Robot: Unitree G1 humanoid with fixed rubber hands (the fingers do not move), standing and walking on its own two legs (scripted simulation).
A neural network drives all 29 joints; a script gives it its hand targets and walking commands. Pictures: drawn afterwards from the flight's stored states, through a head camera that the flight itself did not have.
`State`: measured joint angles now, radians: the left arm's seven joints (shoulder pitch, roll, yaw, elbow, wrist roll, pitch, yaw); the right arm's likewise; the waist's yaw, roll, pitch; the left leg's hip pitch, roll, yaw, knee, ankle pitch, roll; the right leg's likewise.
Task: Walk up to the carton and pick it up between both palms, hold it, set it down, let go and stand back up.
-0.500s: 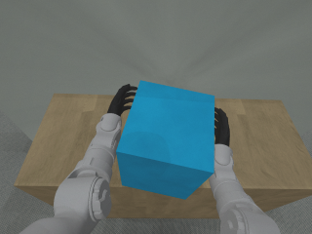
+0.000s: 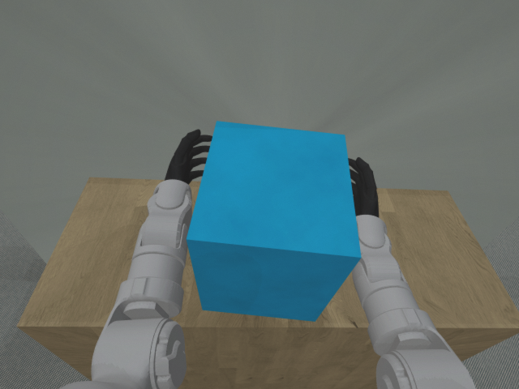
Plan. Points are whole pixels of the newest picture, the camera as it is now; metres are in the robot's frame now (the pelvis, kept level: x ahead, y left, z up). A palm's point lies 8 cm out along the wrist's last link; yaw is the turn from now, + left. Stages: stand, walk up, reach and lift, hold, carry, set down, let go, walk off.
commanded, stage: reach and lift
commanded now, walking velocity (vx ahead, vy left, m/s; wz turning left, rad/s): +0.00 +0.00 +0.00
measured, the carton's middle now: (269, 227) +0.35 -0.01 +0.05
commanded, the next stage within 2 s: hold in 1.52 s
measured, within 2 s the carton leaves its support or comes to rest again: neither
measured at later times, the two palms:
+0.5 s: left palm (176, 174) +0.37 +0.13 +0.16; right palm (376, 194) +0.35 -0.17 +0.14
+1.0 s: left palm (169, 168) +0.36 +0.13 +0.17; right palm (375, 186) +0.35 -0.16 +0.16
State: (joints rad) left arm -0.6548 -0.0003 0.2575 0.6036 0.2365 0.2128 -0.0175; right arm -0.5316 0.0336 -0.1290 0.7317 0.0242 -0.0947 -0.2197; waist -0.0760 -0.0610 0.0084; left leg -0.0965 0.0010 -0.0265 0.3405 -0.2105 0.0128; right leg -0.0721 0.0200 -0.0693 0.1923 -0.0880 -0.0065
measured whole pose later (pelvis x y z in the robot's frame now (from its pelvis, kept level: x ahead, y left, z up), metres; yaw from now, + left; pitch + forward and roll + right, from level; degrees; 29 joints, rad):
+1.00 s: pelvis -0.01 -0.01 +0.00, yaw +0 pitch -8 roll -1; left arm -0.64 -0.05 0.31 0.21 0.32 0.62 -0.03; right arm -0.64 0.00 -0.08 0.59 0.11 0.21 -0.17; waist -0.09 -0.07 0.06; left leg 0.01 0.00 -0.03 0.32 -0.19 0.00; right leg 0.00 0.02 -0.08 0.24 -0.11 -0.02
